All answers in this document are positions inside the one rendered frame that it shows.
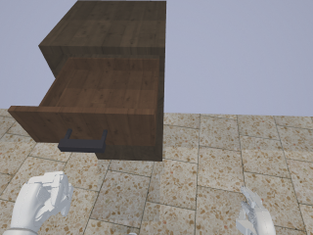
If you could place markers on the left robot hand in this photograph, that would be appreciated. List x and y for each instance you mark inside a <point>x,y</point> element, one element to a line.
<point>51,190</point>

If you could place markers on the handle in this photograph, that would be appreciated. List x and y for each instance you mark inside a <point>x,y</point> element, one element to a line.
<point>83,145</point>

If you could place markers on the drawer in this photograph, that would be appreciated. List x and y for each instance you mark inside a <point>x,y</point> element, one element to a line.
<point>90,95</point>

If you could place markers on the right robot hand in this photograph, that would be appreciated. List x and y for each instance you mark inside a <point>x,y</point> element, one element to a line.
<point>259,218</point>

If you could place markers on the cabinet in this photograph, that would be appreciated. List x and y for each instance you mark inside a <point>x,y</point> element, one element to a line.
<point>124,29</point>

